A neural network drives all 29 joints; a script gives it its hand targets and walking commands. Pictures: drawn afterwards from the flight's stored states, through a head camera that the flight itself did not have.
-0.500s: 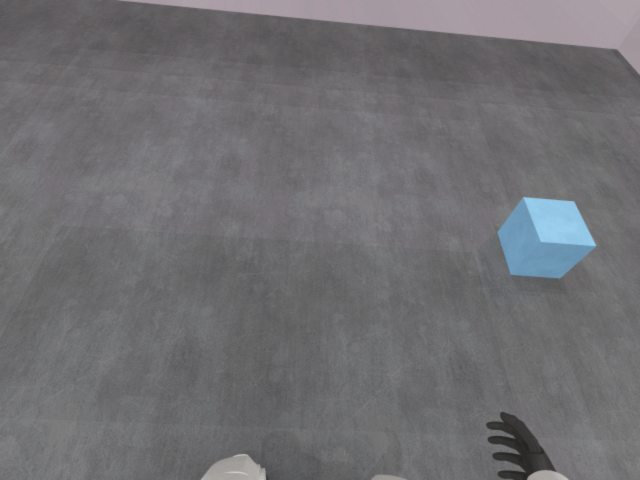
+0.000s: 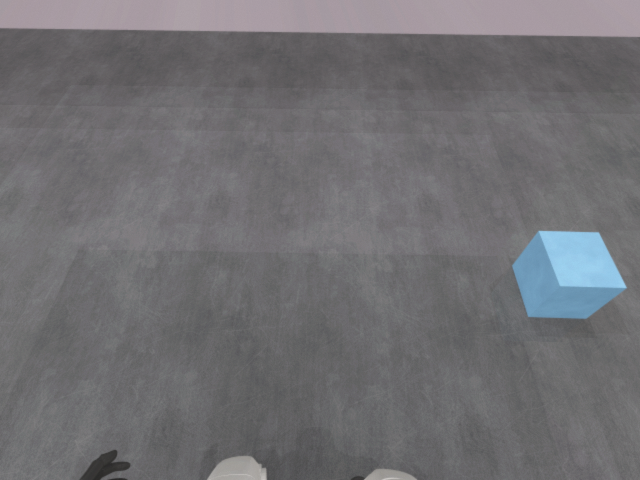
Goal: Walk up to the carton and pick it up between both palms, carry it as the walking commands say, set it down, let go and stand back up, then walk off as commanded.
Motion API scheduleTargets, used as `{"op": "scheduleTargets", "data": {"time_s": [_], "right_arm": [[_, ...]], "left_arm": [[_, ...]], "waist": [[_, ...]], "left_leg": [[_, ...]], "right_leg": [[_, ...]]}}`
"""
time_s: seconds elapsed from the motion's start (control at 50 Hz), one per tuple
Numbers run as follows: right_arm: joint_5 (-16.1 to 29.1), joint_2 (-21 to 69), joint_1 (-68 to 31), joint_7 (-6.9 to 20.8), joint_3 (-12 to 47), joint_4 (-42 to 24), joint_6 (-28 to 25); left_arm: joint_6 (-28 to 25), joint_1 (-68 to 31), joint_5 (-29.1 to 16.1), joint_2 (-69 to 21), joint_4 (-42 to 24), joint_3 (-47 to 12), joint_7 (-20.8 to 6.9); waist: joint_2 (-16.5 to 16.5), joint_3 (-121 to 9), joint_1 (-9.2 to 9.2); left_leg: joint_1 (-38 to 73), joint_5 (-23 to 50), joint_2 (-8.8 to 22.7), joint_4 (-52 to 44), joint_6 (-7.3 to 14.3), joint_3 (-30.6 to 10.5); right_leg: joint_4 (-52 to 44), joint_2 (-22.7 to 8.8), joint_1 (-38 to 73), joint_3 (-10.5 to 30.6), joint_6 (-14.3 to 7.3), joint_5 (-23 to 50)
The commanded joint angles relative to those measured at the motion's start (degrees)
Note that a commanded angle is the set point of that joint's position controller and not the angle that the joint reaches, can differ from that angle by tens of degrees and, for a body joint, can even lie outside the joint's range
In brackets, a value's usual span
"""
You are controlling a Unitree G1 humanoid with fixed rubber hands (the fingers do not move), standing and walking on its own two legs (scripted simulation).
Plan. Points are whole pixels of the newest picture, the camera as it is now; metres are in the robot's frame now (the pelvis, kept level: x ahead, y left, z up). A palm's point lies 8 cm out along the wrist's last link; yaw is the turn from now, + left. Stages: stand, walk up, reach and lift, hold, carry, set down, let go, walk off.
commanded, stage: walk up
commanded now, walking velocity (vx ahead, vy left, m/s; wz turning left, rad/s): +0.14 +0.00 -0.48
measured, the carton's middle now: (562, 275) +0.74 -0.86 -0.66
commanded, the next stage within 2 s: none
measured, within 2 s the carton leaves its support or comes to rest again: neither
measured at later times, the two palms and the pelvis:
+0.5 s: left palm (94, 421) +0.21 +0.32 -0.13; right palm out of the picture +0.08 -0.23 -0.09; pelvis +0.09 +0.05 +0.01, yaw -13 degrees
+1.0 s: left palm (206, 332) +0.34 +0.17 -0.12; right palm out of the picture +0.10 -0.27 -0.14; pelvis +0.15 -0.02 +0.00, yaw -21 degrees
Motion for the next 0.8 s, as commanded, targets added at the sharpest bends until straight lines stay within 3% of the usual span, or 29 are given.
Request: {"op": "scheduleTargets", "data": {"time_s": [0.0, 0.02, 0.06, 0.12, 0.2, 0.24, 0.28, 0.3, 0.32, 0.34, 0.36, 0.38, 0.42, 0.44, 0.46, 0.52, 0.68, 0.72, 0.74, 0.76, 0.78], "right_arm": [[0.07, -0.08, 1.02, -0.16, -0.25, -3.11, 1.20], [0.26, -0.69, 0.19, -0.24, -0.63, -3.64, 1.94], [0.28, -1.91, -3.47, -0.21, -1.25, -4.64, 2.74], [0.23, -0.70, -10.61, 0.20, -0.71, -6.39, 3.23], [0.95, 0.54, -14.79, 0.33, -0.07, -7.58, 3.46], [1.39, 0.62, -13.73, 0.17, 0.12, -7.65, 3.52], [1.77, 0.44, -8.11, -0.34, 0.25, -6.43, 3.15], [1.60, -0.49, -2.65, -1.03, 0.01, -4.80, 2.65], [0.25, -5.25, 2.37, -1.47, -0.42, -4.31, 2.04], [0.18, -9.28, 1.89, -1.31, -0.93, -4.53, 2.41], [0.55, -12.69, -1.24, -1.47, -1.85, -5.65, 2.47], [0.89, -7.98, -2.40, -0.86, -0.48, -4.29, 1.87], [0.68, -5.55, -5.58, -0.51, 0.09, -4.16, 0.13], [0.32, -7.83, -4.27, -0.68, -0.53, -3.58, -1.09], [0.25, -7.60, -1.18, -0.56, -0.31, -2.09, -1.61], [0.00, -8.08, 3.84, -0.61, -0.34, -0.47, -2.50], [-0.15, -7.56, 11.54, -0.66, -0.11, 1.16, -2.30], [0.08, -2.98, 11.39, -0.50, 1.21, 1.48, -1.24], [0.09, -4.20, 10.58, -1.17, 0.62, 1.39, -0.37], [0.39, -5.45, 10.66, -1.50, 0.18, 1.28, 0.39], [0.78, -5.60, 11.36, -1.56, 0.11, 1.51, 1.00]], "left_arm": [[0.29, 4.82, -0.98, 5.17, -0.37, 0.58, 0.02], [0.56, 5.24, -0.71, 6.21, -0.40, 0.84, 0.03], [1.03, 7.28, -0.20, 7.22, -0.29, 1.29, 0.38], [1.44, 9.86, -0.05, 7.28, -0.18, 1.32, 0.98], [2.04, 10.48, -0.16, 7.14, -0.40, 0.96, 0.93], [2.51, 9.61, -0.18, 7.45, -0.63, 1.01, 0.73], [3.13, 7.81, -0.50, 7.16, -0.95, 0.88, 0.56], [3.20, 7.71, -0.71, 4.45, -1.27, 0.01, 0.45], [2.94, 9.16, -0.28, -1.86, -1.96, -1.32, 0.46], [3.05, 9.99, 0.95, -2.22, -3.08, -1.63, 0.89], [3.29, 9.07, 1.29, 5.68, -3.45, 0.76, 0.77], [3.01, 8.96, 1.18, 4.96, -2.28, 0.48, 0.38], [2.43, 10.61, 1.06, 4.06, -0.53, 0.50, -0.75], [1.98, 9.20, 1.26, 6.76, -0.59, 1.26, -0.84], [1.81, 6.81, 1.39, 7.07, -1.30, 1.22, -1.09], [1.97, 2.07, 0.91, 6.39, -2.58, 0.95, -1.70], [2.80, -6.88, -0.29, 3.87, -4.86, -0.43, -2.15], [3.54, -6.45, -0.80, -1.72, -4.12, -2.34, -2.19], [3.93, -6.35, -1.40, -1.25, -4.89, -2.30, -2.45], [4.00, -5.32, -1.69, 0.24, -5.30, -1.82, -2.37], [3.90, -3.72, -1.67, 0.65, -5.28, -1.75, -1.99]], "waist": [[-8.24, -6.22, 1.01], [-9.82, -7.09, 0.60], [-11.12, -8.29, 1.45], [-9.67, -7.70, 3.32], [-9.08, -6.11, 4.44], [-9.59, -5.95, 3.72], [-7.56, -7.08, 0.76], [-2.97, -9.17, -1.47], [13.43, -10.34, -2.47], [15.89, -8.91, -1.27], [11.32, -5.65, -0.30], [8.07, -3.17, 0.87], [8.60, -1.90, 2.81], [8.12, -1.85, 2.46], [6.74, -2.18, 1.67], [6.60, -1.72, 0.27], [7.60, -2.17, -2.90], [8.62, -3.74, -2.82], [9.80, -3.93, -2.18], [10.87, -4.85, -1.82], [11.21, -6.99, -1.52]], "left_leg": [[-7.37, -0.14, -0.58, 0.18, -2.92, 0.38], [-7.73, 0.52, -1.44, -1.70, -3.18, 0.66], [-8.55, 3.49, -1.35, -5.81, -3.03, 1.41], [-7.18, 7.03, -0.92, -12.37, -2.79, 1.90], [-0.28, 8.56, -2.00, -21.08, -2.69, 2.54], [5.02, 7.72, -2.54, -25.91, -2.34, 2.07], [17.20, 10.24, -3.84, -35.59, -1.80, 2.40], [26.66, 8.81, -2.02, -41.32, -0.93, 1.33], [30.47, -2.69, 12.89, -51.92, 1.69, -16.64], [25.57, -18.49, 22.71, -58.34, 5.67, -28.63], [17.16, -22.86, 24.76, -59.55, 7.95, -30.01], [13.03, -20.35, 19.46, -60.52, 7.28, -27.27], [11.84, -8.77, 12.98, -59.44, 5.41, -16.28], [11.61, -4.16, 11.54, -58.53, 4.88, -13.58], [11.61, -2.90, 10.61, -58.55, 4.58, -14.39], [14.44, 2.16, 10.34, -57.88, 5.03, -12.70], [18.72, 11.85, 11.06, -56.44, 7.10, -10.63], [19.46, 23.26, 9.51, -53.54, 6.47, -4.48], [20.31, 37.95, 9.51, -48.48, 6.00, 0.17], [21.66, 54.75, 10.20, -43.13, 5.23, 1.91], [22.10, 60.43, 10.37, -39.48, 4.40, 2.23]], "right_leg": [[-5.40, -13.76, 11.46, 16.36, -6.66, 62.22], [-4.95, -13.04, 12.14, 15.79, -6.67, 62.58], [-6.26, -12.43, 13.40, 15.90, -7.65, 53.63], [-9.40, -12.83, 11.79, 19.12, -8.89, 37.80], [-10.90, -12.20, 6.09, 21.50, -8.70, 25.23], [-10.44, -11.61, 2.47, 22.88, -7.88, 18.53], [-5.36, -8.84, -4.93, 22.24, -5.38, 6.45], [2.02, -4.83, -11.69, 19.14, -3.15, -2.53], [17.59, 2.86, -19.39, 12.14, -0.08, -17.37], [27.29, 2.73, -25.86, 10.35, 1.67, -22.62], [32.98, 0.10, -23.74, 12.22, 2.14, -20.07], [32.51, -1.51, -20.86, 13.09, 1.94, -14.03], [33.48, -2.89, -18.16, 10.03, 2.91, -5.89], [33.95, -3.09, -17.27, 9.17, 2.48, -3.87], [33.34, -3.25, -17.07, 8.76, 2.39, -1.78], [30.44, -3.52, -18.80, 8.12, 2.95, 1.08], [14.63, -2.70, -14.17, 5.84, 3.96, 0.16], [8.01, -1.12, -9.34, 3.64, 4.16, -1.71], [6.33, 0.48, -8.24, 2.23, 4.35, -3.44], [5.13, 1.56, -7.15, 1.35, 4.33, -4.86], [2.26, 2.40, -4.60, 1.11, 3.78, -4.56]]}}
